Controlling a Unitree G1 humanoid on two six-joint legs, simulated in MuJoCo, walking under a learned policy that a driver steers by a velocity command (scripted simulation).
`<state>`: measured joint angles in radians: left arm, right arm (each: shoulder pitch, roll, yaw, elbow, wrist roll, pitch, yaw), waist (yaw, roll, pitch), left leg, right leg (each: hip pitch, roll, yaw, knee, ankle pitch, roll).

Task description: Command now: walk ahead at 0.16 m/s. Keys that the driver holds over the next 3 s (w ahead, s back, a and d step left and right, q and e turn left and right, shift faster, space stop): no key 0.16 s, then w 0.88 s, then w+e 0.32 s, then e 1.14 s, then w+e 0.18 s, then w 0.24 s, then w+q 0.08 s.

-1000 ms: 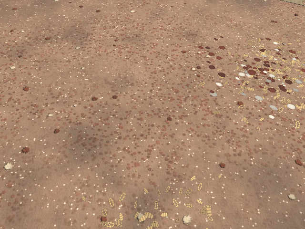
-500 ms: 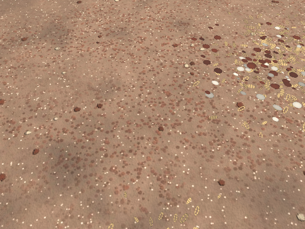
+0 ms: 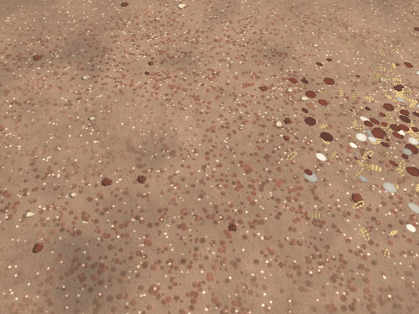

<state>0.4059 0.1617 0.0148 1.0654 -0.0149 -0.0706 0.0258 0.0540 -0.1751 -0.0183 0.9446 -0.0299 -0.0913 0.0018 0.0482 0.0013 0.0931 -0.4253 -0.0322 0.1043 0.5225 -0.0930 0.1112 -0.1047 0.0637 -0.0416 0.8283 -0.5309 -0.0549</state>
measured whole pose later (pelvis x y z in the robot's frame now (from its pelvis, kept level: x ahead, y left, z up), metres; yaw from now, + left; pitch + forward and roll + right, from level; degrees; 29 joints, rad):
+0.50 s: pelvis +0.09 -0.03 +0.02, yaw -1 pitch +1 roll +1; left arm 0.41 0.16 0.04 1.10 0.02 -0.04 0.03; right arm 0.25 -0.22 -0.06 1.02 -0.02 -0.01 0.01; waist 0.02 0.02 -0.06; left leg -0.41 -0.03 0.05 0.75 -0.31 0.07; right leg -0.12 0.02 -0.05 0.35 -0.26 -0.07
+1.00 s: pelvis +0.32 +0.03 +0.01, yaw +0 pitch +0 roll +0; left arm 0.36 0.19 0.05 1.05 0.02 -0.08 0.00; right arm 0.17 -0.21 -0.06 0.97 -0.02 -0.07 0.01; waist 0.03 -0.02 0.05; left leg -0.28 -0.04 0.12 0.46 -0.19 0.09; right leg -0.34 -0.04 0.00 1.16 -0.32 -0.08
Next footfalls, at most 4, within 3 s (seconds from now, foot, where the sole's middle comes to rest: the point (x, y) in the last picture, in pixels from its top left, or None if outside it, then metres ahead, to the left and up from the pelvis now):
0.42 right None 0.09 -0.11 -0.76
0.86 left None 0.40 0.09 -0.76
1.40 right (248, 233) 0.70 -0.07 -0.76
2.02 left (210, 192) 0.86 0.06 -0.76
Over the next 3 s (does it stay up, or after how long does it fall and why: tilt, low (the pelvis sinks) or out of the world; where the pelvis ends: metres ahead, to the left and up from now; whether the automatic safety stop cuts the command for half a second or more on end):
stays up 0.82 -0.09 0.01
